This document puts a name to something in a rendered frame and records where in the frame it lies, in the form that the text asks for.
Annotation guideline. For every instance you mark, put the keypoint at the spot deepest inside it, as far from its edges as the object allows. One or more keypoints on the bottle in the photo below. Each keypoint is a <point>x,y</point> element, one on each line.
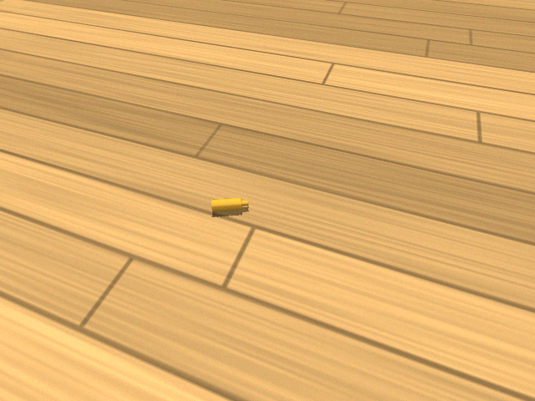
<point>228,204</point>

